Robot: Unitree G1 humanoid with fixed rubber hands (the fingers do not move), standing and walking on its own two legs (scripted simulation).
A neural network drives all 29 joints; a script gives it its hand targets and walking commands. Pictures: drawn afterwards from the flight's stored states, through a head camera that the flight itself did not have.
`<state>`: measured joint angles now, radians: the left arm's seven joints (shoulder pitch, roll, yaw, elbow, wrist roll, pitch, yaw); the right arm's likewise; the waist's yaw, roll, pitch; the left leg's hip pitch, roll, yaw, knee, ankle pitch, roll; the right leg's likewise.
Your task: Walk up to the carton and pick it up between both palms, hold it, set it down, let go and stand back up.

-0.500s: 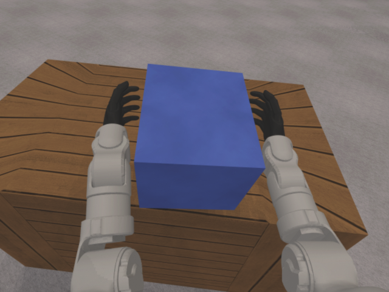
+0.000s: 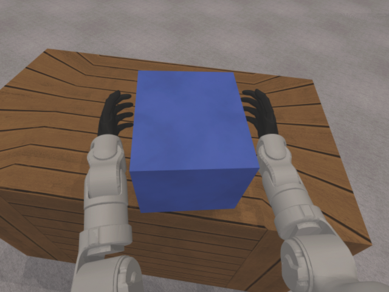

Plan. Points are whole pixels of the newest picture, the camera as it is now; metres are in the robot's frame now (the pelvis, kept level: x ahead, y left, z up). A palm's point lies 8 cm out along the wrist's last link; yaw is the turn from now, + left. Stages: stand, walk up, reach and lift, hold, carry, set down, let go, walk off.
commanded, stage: set down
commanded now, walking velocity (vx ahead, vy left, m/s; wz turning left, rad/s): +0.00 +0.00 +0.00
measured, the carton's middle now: (187, 141) +0.41 +0.04 +0.07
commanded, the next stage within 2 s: none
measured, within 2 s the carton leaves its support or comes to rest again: rests again in 1.34 s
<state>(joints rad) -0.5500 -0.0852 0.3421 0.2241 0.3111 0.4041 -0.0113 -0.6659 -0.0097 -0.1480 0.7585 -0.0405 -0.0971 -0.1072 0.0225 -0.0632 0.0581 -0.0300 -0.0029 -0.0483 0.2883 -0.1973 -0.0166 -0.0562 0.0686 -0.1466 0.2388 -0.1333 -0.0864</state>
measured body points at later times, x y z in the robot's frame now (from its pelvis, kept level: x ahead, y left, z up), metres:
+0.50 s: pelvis -0.01 +0.01 +0.00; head +0.00 +0.02 +0.45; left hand +0.39 +0.18 +0.12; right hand +0.42 -0.14 +0.12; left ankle -0.02 +0.13 -0.75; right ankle +0.01 -0.04 -0.75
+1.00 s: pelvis +0.01 +0.01 +0.00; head +0.03 +0.01 +0.45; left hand +0.40 +0.17 +0.09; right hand +0.45 -0.14 +0.10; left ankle -0.02 +0.13 -0.75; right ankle +0.01 -0.04 -0.75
